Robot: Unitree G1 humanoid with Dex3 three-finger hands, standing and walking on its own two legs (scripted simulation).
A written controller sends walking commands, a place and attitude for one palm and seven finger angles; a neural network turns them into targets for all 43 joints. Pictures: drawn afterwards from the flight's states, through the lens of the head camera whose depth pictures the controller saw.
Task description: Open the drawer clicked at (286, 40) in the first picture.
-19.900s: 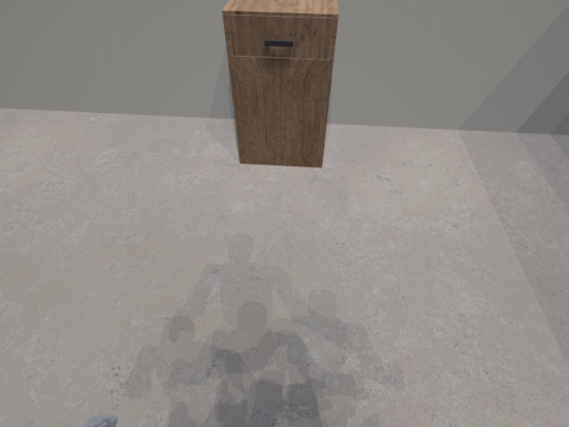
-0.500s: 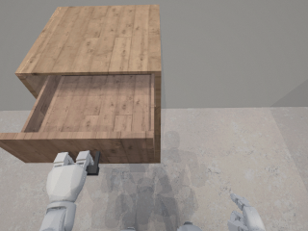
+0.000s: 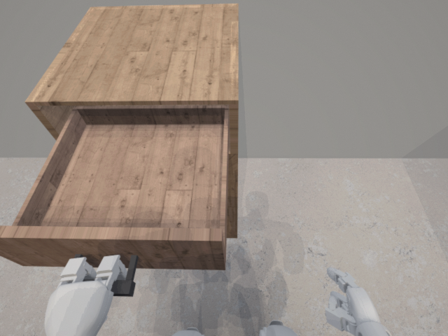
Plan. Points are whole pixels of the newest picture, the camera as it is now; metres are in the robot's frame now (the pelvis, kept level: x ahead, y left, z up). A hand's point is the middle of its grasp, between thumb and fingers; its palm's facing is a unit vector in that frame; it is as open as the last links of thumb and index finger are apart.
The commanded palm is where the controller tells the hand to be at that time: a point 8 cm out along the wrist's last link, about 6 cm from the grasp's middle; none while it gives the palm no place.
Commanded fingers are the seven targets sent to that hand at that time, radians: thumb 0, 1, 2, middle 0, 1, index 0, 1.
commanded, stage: pull the drawer open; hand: left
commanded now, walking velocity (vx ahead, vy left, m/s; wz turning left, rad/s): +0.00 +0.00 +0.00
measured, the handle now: (101, 274) +0.22 +0.24 -0.01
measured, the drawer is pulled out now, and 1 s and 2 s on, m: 0.30 0.30 0.30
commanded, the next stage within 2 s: open the thumb to release the handle in 0.38 s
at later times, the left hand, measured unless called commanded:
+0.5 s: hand (95, 317) +0.16 +0.23 -0.03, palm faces -0.10 -0.10 -0.99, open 6.1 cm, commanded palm +0.14 +0.24 +0.02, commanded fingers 0.00 0.76 0.84 -0.39 -1.34 -0.39 -1.34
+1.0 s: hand (97, 312) +0.16 +0.23 -0.03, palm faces -0.04 -0.07 -1.00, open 12.4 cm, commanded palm +0.15 +0.24 +0.02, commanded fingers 0.00 -0.50 0.30 -0.30 -1.20 -0.30 -1.20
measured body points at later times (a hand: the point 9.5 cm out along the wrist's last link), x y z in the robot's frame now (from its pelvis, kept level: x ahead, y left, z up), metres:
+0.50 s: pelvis +0.00 +0.00 -0.01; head +0.07 -0.02 +0.44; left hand +0.16 +0.23 +0.03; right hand +0.20 -0.23 -0.11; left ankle -0.04 +0.11 -0.66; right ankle +0.01 -0.10 -0.67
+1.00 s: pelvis -0.02 -0.01 +0.00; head +0.05 -0.03 +0.45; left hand +0.16 +0.23 +0.03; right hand +0.18 -0.24 -0.11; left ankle -0.04 +0.11 -0.67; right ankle +0.01 -0.10 -0.67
